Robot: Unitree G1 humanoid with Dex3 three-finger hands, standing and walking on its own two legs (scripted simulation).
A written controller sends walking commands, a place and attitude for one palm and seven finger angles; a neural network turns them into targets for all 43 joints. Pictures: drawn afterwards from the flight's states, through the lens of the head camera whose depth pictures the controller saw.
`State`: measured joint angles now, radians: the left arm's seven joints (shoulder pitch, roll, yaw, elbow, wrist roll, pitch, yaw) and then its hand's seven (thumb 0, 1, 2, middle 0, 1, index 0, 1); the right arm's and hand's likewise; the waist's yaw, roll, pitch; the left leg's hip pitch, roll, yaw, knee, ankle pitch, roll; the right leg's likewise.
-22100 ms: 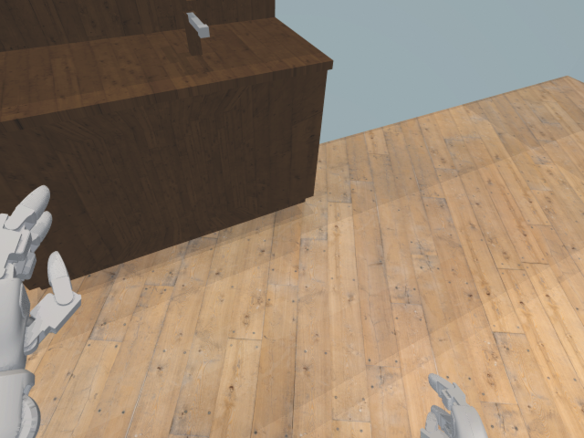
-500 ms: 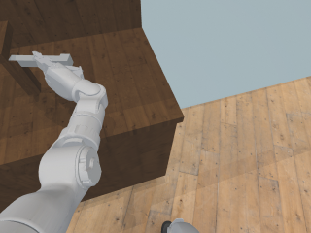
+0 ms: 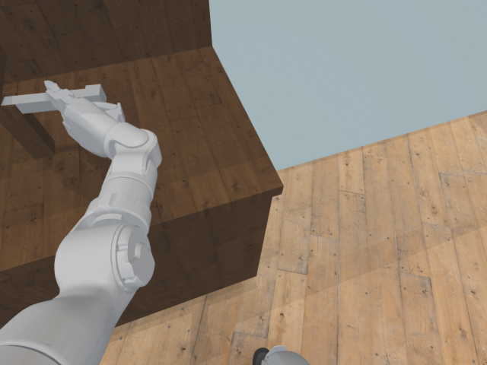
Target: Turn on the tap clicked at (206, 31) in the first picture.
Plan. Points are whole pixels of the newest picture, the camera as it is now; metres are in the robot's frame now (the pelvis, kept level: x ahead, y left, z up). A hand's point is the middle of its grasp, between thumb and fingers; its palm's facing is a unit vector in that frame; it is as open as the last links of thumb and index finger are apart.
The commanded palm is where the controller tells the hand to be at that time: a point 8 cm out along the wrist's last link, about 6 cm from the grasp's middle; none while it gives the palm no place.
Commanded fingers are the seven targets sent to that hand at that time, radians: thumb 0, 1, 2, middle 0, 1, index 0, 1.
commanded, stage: lift the hand up off the lever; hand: left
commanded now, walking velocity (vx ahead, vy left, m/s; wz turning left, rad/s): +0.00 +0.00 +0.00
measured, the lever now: (95, 96) +0.55 +0.22 +0.12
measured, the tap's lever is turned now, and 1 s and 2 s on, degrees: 81 80 80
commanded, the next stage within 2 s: none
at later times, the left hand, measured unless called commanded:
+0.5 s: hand (116, 105) +0.51 +0.17 +0.13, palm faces +0.78 -0.61 -0.13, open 7.8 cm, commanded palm +0.45 +0.19 +0.14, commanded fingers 0.00 0.90 0.90 -0.15 -0.15 -0.15 -0.15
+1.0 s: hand (97, 97) +0.49 +0.19 +0.16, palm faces +0.80 -0.59 -0.12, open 7.8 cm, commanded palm +0.43 +0.20 +0.16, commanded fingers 0.00 0.90 0.90 -0.15 -0.15 -0.15 -0.15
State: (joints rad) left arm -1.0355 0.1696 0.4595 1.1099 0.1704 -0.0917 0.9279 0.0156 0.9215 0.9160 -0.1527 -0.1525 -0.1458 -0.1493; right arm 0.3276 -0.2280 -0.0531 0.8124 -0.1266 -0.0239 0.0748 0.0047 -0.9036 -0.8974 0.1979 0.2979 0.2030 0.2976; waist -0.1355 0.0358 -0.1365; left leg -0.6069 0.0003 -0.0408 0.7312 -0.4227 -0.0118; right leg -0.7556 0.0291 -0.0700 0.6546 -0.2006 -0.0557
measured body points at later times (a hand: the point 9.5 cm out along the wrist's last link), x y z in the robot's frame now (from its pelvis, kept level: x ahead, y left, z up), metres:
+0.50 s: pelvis +0.01 +0.00 +0.01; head +0.08 +0.00 +0.45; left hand +0.47 +0.20 +0.14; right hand +0.06 -0.25 -0.13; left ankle -0.05 +0.13 -0.71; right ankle +0.06 -0.08 -0.71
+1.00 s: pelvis +0.01 +0.00 +0.01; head +0.05 -0.01 +0.46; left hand +0.44 +0.21 +0.17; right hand +0.07 -0.26 -0.13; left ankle -0.05 +0.13 -0.71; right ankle +0.06 -0.08 -0.71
